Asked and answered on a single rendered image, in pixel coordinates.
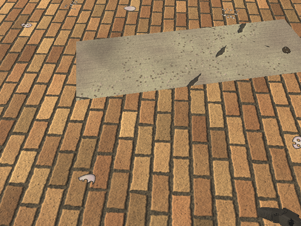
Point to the robot right hand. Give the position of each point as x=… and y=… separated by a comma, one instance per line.
x=284, y=217

